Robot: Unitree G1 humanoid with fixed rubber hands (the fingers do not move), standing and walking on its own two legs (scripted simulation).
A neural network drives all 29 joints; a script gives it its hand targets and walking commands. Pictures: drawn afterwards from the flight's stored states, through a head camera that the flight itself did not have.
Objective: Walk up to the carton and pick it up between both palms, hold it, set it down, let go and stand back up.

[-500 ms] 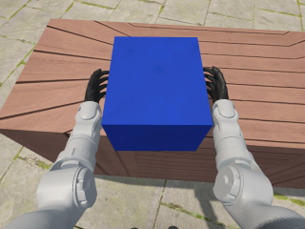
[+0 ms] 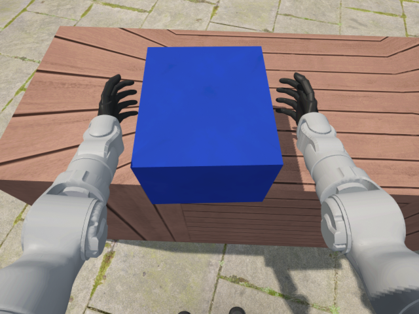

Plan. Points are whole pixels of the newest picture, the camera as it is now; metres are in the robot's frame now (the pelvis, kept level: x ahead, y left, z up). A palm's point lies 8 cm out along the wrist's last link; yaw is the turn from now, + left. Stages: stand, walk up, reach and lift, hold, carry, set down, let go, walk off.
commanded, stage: set down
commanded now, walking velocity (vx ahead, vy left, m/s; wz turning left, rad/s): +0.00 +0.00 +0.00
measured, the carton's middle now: (206, 126) +0.49 -0.02 +0.00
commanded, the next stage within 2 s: none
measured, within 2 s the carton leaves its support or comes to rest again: neither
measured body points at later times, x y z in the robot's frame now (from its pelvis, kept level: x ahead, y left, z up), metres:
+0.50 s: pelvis -0.03 +0.00 -0.01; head +0.08 -0.02 +0.43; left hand +0.48 +0.18 +0.08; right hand +0.46 -0.24 +0.09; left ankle -0.02 +0.10 -0.74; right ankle -0.02 -0.12 -0.74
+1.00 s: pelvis -0.03 +0.00 +0.00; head +0.05 -0.02 +0.45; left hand +0.48 +0.20 +0.15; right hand +0.45 -0.26 +0.16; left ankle -0.02 +0.10 -0.74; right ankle -0.02 -0.12 -0.74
